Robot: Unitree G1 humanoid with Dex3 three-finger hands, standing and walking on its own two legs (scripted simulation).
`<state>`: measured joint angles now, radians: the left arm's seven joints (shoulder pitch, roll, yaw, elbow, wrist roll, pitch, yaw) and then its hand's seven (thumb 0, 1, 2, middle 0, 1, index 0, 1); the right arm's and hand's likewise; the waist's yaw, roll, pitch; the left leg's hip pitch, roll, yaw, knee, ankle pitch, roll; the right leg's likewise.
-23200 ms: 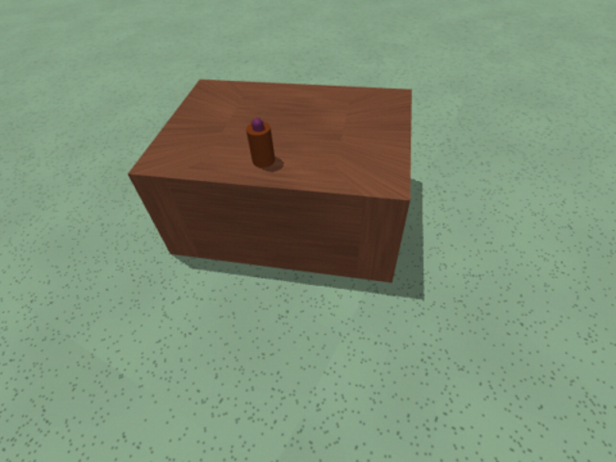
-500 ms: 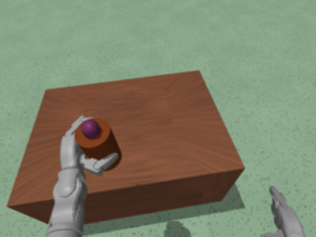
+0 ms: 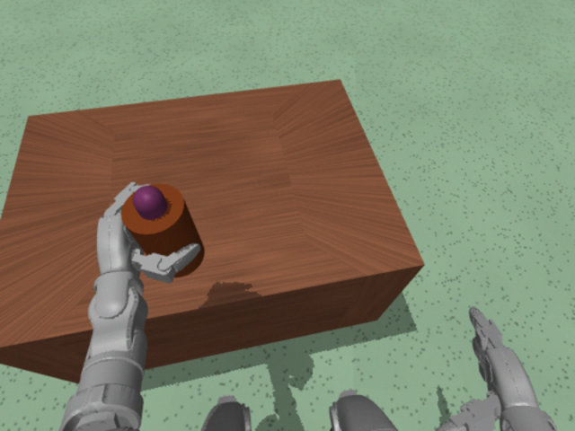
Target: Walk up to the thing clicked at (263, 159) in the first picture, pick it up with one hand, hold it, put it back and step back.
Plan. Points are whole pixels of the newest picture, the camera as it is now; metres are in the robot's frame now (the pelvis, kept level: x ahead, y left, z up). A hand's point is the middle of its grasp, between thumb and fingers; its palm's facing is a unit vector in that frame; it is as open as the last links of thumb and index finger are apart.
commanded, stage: crouch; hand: left
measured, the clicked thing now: (164, 227) +0.40 +0.16 +0.04
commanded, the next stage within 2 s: lower in 0.82 s
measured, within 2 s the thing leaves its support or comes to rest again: neither
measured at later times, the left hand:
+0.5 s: hand (173, 218) +0.47 +0.17 -0.05, palm faces +0.13 -0.99 -0.01, open 10.7 cm
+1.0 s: hand (180, 211) +0.50 +0.17 -0.08, palm faces +0.12 -0.99 -0.02, open 10.7 cm
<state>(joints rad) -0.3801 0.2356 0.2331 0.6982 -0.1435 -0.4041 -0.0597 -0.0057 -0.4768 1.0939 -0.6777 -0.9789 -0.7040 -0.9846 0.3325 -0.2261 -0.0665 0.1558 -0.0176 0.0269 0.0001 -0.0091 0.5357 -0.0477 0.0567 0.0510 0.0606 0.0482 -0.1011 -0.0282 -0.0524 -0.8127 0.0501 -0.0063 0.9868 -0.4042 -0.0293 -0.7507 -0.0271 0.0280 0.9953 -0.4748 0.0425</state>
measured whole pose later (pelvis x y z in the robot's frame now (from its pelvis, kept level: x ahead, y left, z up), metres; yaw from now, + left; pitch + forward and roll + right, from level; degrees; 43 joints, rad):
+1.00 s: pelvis +0.00 +0.00 -0.07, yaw -2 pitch +28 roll -4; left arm -0.75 0.47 0.43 1.14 -0.01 -0.57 -0.02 -0.01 -0.47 1.09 -0.67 -0.98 -0.70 -0.99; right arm 0.39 -0.27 -0.06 -0.16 -0.08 0.02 0.07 -0.01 0.50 -0.06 0.06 0.05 0.06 0.05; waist -0.29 -0.01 -0.16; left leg -1.32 0.08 -0.07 1.36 -0.53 -0.03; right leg -1.22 0.01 -0.01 1.32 -0.59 0.04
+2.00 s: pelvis -0.02 +0.01 -0.13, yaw -4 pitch +33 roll -6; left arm -0.83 0.59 0.45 1.24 0.08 -0.58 0.02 -0.01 -0.46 1.10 -0.65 -1.01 -0.68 -1.01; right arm 0.37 -0.30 -0.06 -0.28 -0.09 0.02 0.11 -0.01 0.50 -0.06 0.06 0.05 0.07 0.05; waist -0.39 -0.01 -0.17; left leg -1.61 0.08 -0.11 1.59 -0.58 -0.03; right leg -1.49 0.02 -0.02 1.54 -0.63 0.05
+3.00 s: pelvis -0.03 +0.01 -0.14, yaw -4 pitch +33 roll -6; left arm -0.83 0.61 0.50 1.18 0.07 -0.57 0.03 -0.01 -0.61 0.05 -0.16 -0.15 -0.18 -0.14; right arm 0.40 -0.32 -0.08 -0.39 -0.08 0.03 0.12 -0.01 0.50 -0.05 0.07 0.05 0.07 0.05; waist -0.41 -0.03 -0.17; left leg -1.63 0.08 -0.11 1.64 -0.59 -0.03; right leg -1.51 0.03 -0.02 1.58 -0.64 0.06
